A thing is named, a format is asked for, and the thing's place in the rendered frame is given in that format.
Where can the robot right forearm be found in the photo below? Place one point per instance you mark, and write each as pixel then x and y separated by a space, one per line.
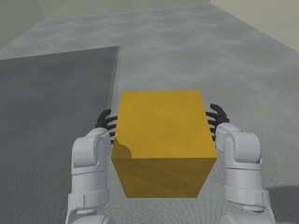
pixel 242 155

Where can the robot right hand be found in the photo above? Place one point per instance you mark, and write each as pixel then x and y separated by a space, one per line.
pixel 220 118

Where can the robot left forearm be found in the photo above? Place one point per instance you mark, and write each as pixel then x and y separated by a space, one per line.
pixel 89 177

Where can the carton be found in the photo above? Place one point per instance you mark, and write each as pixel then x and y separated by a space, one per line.
pixel 163 147

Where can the robot right upper arm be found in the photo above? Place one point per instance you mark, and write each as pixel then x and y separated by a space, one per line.
pixel 244 218

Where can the robot left upper arm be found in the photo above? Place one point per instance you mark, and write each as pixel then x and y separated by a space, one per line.
pixel 95 219

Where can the robot left hand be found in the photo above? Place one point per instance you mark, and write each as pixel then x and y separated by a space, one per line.
pixel 102 123

